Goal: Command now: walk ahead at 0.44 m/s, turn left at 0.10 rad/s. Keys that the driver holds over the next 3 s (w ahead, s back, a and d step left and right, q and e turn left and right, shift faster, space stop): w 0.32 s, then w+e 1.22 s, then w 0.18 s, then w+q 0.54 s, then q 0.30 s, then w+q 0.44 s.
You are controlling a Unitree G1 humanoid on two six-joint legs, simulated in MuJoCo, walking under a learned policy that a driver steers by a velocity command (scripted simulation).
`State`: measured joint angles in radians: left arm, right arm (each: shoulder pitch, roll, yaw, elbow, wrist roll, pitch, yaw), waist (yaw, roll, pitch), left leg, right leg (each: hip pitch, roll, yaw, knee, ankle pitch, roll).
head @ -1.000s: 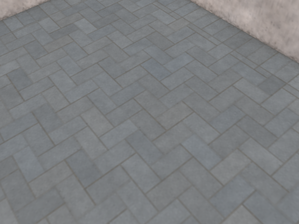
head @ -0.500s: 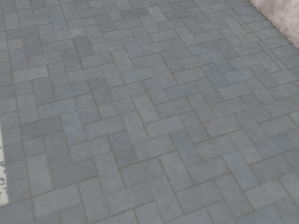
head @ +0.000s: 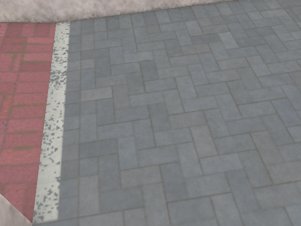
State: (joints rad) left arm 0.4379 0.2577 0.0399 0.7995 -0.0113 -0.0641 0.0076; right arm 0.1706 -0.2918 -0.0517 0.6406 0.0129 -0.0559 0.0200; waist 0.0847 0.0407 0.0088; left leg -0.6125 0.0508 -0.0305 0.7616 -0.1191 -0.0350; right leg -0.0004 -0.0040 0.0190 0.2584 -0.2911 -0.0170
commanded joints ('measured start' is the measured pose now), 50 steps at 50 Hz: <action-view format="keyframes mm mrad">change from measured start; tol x32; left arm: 1 2 205 46 -47 -10 -6 0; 29 -440 90 -1 -236 -9 -16 -70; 36 20 256 76 -204 -15 1 -44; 50 -102 219 63 -165 -12 13 8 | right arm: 1 -212 -26 5 -122 10 -34 21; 9 310 -268 -75 -2 -13 -22 6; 50 -165 -66 17 -48 -20 -52 -11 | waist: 1 30 -170 93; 9 -183 271 -409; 20 -84 17 50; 30 -148 -5 72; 36 30 -210 -435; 50 -16 -110 -11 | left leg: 1 32 -33 62 -145 46 3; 7 598 -57 58 -275 23 141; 9 1037 354 -706 -432 -289 345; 17 464 161 -177 -622 104 287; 28 651 196 70 -615 212 204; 33 690 160 168 -130 850 125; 34 457 123 173 163 604 88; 35 -3 -98 106 540 -360 18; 36 -117 -104 -93 647 -451 27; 50 128 -46 -21 -153 209 -50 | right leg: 1 -82 -204 125 -114 199 -168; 7 -128 -176 25 332 692 -80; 9 -635 46 70 932 -277 -1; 10 -743 -19 112 1022 -240 -6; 24 -634 -94 10 440 413 21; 33 -309 75 -115 295 184 -123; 36 442 -322 833 83 -76 -397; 50 -287 -67 259 1 263 -204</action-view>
